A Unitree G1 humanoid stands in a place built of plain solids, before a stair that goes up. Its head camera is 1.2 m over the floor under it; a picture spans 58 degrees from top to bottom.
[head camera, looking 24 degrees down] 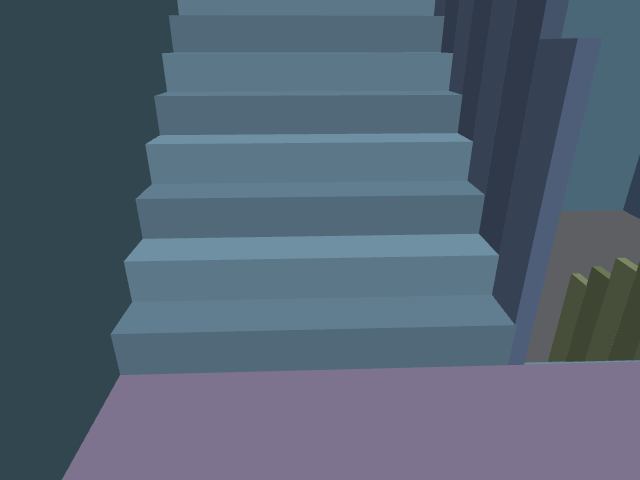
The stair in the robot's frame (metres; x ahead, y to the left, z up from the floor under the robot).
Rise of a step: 0.19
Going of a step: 0.23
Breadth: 1.57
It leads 2 degrees to the left of straight ahead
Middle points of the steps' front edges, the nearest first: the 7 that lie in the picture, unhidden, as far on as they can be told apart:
1.40 0.02 0.20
1.63 0.02 0.39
1.86 0.03 0.59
2.09 0.04 0.78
2.32 0.05 0.98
2.55 0.06 1.17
2.78 0.07 1.37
